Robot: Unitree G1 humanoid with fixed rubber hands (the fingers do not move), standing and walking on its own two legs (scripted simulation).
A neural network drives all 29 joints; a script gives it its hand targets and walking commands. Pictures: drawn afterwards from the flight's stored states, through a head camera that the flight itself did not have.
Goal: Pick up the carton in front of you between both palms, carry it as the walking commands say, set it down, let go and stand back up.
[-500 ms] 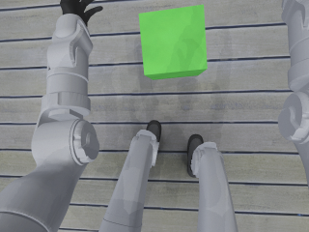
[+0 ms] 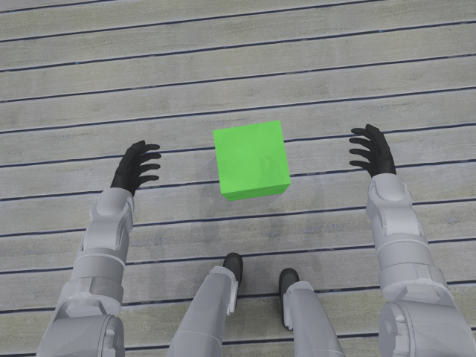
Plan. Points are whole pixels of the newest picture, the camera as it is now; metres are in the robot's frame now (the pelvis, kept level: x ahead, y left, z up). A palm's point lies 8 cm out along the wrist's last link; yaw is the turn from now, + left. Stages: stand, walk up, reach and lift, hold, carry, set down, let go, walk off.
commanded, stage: let go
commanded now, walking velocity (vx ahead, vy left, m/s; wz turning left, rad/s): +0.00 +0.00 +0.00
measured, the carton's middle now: (251, 165) +0.50 +0.06 -0.60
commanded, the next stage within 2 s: stand in 1.02 s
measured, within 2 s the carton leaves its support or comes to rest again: neither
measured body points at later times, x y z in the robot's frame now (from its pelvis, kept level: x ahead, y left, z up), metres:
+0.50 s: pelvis +0.05 -0.02 +0.05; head +0.11 -0.03 +0.50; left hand +0.21 +0.22 -0.02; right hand +0.27 -0.24 -0.03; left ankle +0.05 +0.10 -0.69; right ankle +0.02 -0.12 -0.69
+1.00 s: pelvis +0.05 -0.02 +0.05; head +0.05 -0.02 +0.50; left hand +0.21 +0.23 -0.02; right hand +0.23 -0.25 -0.02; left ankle +0.05 +0.10 -0.69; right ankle +0.02 -0.12 -0.69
